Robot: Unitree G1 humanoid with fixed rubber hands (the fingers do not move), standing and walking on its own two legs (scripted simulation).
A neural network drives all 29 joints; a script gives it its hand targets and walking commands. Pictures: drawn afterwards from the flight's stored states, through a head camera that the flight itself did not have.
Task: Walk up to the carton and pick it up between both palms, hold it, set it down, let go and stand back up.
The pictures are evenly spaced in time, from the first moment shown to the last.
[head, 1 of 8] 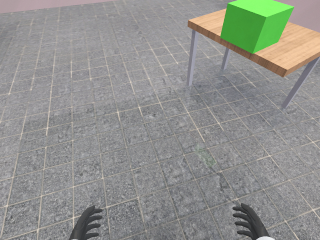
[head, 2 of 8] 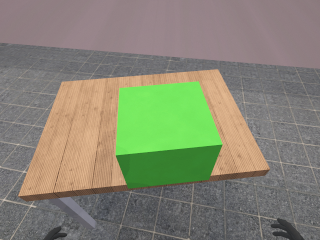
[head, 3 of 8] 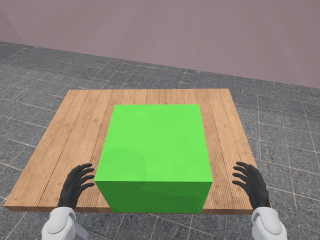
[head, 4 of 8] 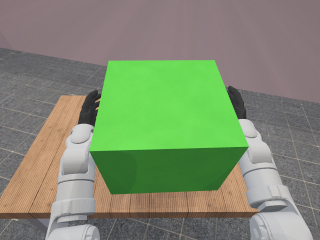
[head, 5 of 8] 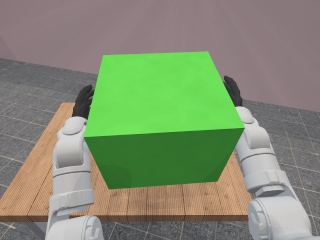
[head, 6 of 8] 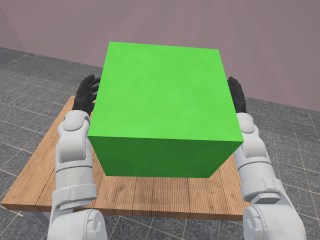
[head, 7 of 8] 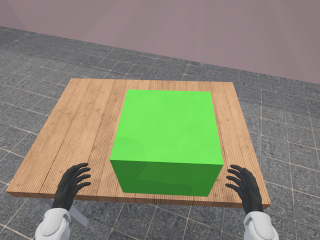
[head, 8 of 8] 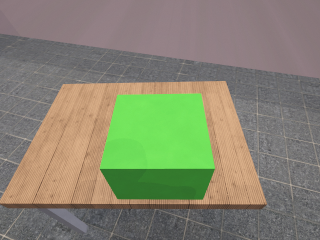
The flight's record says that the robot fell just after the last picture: no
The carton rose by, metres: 0.22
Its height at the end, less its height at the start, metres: +0.00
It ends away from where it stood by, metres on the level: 0.04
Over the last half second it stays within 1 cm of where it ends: yes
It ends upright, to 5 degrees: yes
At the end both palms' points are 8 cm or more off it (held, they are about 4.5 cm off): yes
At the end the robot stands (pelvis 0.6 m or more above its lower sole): yes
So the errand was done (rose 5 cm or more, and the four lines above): yes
